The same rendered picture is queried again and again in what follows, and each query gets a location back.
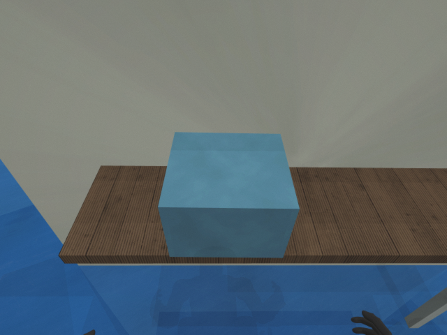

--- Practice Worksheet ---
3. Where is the carton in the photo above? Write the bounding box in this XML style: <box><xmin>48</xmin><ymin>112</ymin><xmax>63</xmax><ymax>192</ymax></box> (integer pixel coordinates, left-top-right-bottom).
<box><xmin>158</xmin><ymin>132</ymin><xmax>300</xmax><ymax>258</ymax></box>

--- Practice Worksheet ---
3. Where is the robot right hand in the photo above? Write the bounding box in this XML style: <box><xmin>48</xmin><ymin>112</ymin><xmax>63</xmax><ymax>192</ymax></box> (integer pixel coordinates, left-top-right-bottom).
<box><xmin>351</xmin><ymin>311</ymin><xmax>392</xmax><ymax>335</ymax></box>

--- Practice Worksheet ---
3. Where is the table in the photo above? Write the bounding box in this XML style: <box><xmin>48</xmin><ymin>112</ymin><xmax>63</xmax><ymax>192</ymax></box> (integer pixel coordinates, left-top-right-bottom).
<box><xmin>59</xmin><ymin>165</ymin><xmax>447</xmax><ymax>328</ymax></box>

